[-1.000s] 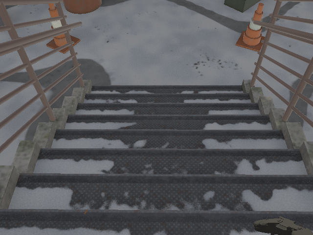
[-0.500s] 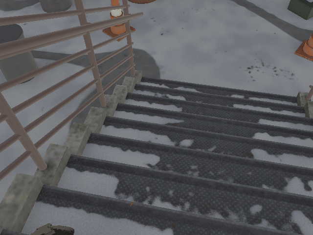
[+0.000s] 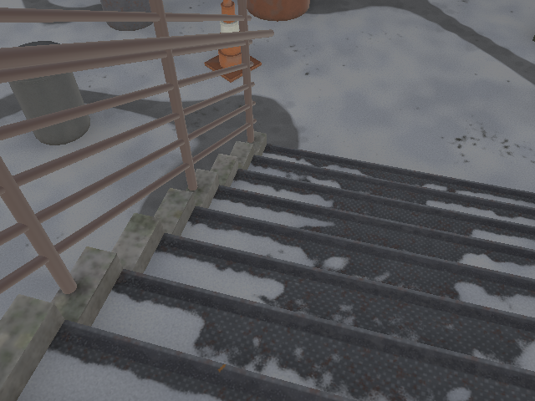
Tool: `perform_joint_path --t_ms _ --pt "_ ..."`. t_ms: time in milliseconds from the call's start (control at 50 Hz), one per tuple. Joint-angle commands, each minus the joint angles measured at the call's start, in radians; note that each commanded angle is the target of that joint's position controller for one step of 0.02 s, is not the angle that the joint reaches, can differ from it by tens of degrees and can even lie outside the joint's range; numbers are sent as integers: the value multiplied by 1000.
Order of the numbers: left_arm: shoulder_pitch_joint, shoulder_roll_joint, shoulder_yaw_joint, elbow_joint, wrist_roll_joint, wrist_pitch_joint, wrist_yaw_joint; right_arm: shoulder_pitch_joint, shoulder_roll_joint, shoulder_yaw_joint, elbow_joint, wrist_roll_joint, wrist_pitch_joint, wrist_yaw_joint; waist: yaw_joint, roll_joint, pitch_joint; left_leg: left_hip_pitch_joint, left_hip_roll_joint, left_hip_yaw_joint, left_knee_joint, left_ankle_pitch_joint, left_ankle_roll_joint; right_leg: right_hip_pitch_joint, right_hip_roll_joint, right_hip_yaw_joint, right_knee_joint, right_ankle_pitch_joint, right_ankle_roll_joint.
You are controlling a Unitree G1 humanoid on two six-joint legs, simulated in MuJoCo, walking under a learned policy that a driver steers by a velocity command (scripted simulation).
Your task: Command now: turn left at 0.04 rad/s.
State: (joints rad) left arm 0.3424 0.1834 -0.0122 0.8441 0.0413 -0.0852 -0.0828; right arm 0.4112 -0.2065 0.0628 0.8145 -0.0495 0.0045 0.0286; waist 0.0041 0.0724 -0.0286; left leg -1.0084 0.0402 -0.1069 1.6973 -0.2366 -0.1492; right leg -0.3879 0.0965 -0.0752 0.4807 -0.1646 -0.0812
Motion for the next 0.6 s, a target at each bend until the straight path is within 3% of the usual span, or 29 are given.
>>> perform_joint_path --t_ms 20,40,60,80,100,120,140,160,180,200,220,240,260,280,340,420,440,520,600 --pt "-45 82 19 -33 -96 14 75 -193 -70 -50 -118 28 15 -40 7 -2 -91 125 45 45 -237 123 47 115 -315 291 -89 65 -155" --pt "-45 103 15 -48 -90 39 110 -271 -27 -26 -171 39 30 -52 13 14 -75 243 36 71 -539 194 62 63 -256 207 -96 113 -117" --pt "-39 131 22 -48 -83 56 125 -275 21 -11 -164 38 35 -47 36 -51 -58 400 4 112 -734 184 84 12 -232 197 -120 38 -100" --pt "-22 151 29 -43 -68 73 122 -223 38 -6 -137 45 38 -40 41 -134 -47 508 -32 138 -851 130 105 1 -226 202 -144 -24 -102" --pt "-16 168 32 -45 -59 86 113 -189 23 -14 -122 48 43 -33 41 -214 -29 571 -58 155 -894 37 123 1 -249 229 -160 -56 -108" --pt "-21 159 31 -50 -47 103 103 -152 -11 -27 -108 57 44 -33 29 -244 -11 628 -76 157 -978 -36 137 4 -265 254 -172 -124 -112" --pt "-34 133 25 -61 -41 120 94 -115 -34 -39 -88 61 44 -38 12 -250 34 705 -76 149 -1109 -21 153 -21 -257 271 -167 -220 -102" --pt "-2 115 26 -56 -37 130 88 -94 -58 -49 -68 50 43 -43 19 -233 67 793 -80 143 -1164 -43 162 -66 -241 292 -164 -319 -86" --pt "16 91 21 -51 -35 128 82 -49 -74 -54 -60 38 31 -45 -3 -205 86 929 -19 79 -1208 -12 165 -163 -226 300 -145 -386 -49" --pt "-16 41 12 -63 -39 117 77 17 -90 -55 -61 25 12 -44 -47 -142 86 1063 125 -70 -1222 -18 163 -262 -199 248 -27 -380 -1" --pt "-21 26 16 -85 -50 114 68 -48 -143 -69 -51 15 22 -53 -33 69 146 911 184 -232 -1313 -245 226 -319 -110 148 16 -305 21" --pt "-62 85 37 -84 -38 116 67 -73 -108 -59 -59 25 24 -54 -59 52 161 785 203 -307 -1413 -416 245 -215 -107 135 74 -244 32" --pt "-50 77 43 -84 -45 112 62 -161 -92 -50 -70 33 21 -54 -15 62 153 709 175 -287 -1421 -432 239 -97 -121 150 39 -148 30" --pt "-7 61 41 -67 -40 112 56 -238 -92 -52 -83 36 20 -53 26 68 128 616 130 -227 -1418 -413 220 51 -113 149 25 -110 26" --pt "42 70 48 -46 -27 115 49 -274 -81 -63 -86 40 7 -43 54 30 101 575 47 -82 -1367 -266 173 177 -125 169 9 -127 3" --pt "-12 82 48 -65 -28 109 59 -267 -61 -73 -78 37 7 -31 22 -36 73 709 36 -45 -1291 -155 185 94 -142 197 -56 -190 2" --pt "-11 76 45 -65 -29 107 58 -258 -56 -72 -71 37 7 -30 21 -44 53 726 32 -40 -1292 -203 185 99 -141 200 -75 -248 3" --pt "-22 118 60 -88 -24 107 60 -243 -96 -97 -64 41 18 -26 16 -79 113 695 -28 15 -1230 -372 227 44 -127 218 -90 -524 -36" --pt "-22 141 74 -89 -36 104 77 -212 -68 -108 -51 38 -2 -28 5 -148 119 755 -73 81 -1150 -196 248 32 -186 315 -166 -576 -61"
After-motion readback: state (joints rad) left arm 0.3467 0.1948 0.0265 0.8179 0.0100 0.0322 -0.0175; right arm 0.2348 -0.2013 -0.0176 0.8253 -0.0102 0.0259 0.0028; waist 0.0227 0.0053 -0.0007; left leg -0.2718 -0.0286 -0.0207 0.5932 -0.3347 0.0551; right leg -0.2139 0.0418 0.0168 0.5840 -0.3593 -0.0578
